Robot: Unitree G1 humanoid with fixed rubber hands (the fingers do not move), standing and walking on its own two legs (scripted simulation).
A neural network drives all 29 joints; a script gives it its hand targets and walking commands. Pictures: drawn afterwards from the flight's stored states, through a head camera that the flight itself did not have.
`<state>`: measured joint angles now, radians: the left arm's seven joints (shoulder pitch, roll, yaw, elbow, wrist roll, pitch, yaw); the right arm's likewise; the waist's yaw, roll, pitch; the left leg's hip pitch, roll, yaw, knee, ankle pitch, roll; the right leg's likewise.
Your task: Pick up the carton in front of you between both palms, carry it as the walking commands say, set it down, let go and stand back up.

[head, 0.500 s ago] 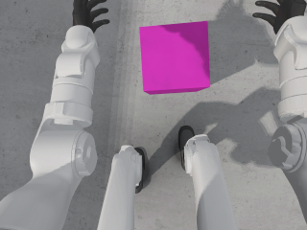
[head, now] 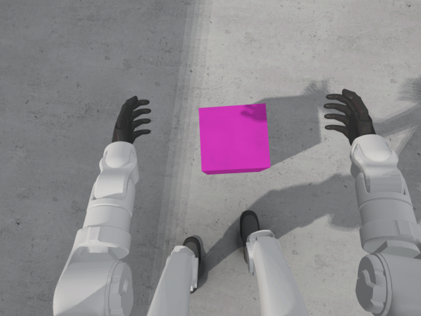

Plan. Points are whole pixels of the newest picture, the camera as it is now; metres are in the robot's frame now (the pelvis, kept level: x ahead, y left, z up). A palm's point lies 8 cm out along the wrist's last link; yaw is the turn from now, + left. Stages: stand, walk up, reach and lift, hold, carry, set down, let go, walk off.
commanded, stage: let go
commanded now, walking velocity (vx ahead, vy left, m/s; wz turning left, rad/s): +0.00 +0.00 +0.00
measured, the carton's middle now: (232, 143) +0.48 -0.06 -0.56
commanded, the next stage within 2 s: stand in 1.06 s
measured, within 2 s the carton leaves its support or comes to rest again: neither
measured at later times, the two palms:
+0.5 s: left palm (45, 249) +0.27 +0.23 +0.00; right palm (394, 253) +0.23 -0.23 -0.01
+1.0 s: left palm (20, 279) +0.24 +0.24 +0.02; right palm (402, 271) +0.22 -0.22 +0.02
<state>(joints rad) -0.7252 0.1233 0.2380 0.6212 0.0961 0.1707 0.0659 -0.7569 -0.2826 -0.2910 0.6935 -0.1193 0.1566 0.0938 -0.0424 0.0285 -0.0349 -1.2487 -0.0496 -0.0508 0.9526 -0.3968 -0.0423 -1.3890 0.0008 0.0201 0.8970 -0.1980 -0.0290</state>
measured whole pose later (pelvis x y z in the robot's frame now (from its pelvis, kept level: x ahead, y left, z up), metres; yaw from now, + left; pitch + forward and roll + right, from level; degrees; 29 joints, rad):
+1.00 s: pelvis +0.07 +0.02 +0.09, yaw -2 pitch -4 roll -1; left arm 0.21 0.19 0.05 0.43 0.03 0.12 -0.07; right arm 0.23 -0.22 -0.04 0.40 -0.01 0.14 0.07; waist 0.00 0.04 0.12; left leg -0.01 0.00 -0.07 0.43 -0.35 0.00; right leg -0.15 0.03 0.00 0.41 -0.19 0.00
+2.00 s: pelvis +0.07 +0.01 +0.08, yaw -1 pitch -2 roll +0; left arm 0.13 0.35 0.03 0.91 0.03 0.00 0.02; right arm 0.22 -0.37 -0.03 0.79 -0.03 0.00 -0.02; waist 0.00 0.03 0.02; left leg -0.05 -0.02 -0.08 0.44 -0.35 0.00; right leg -0.22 0.01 -0.01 0.49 -0.23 -0.01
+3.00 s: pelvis +0.05 +0.01 +0.09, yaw -2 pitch -3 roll +0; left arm 0.09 0.38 0.01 1.07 0.01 -0.01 0.01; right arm 0.17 -0.40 -0.01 0.97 -0.02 -0.01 -0.01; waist 0.01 0.02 0.04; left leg -0.02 -0.01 -0.07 0.35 -0.28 -0.01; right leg -0.19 0.01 0.00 0.40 -0.16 -0.01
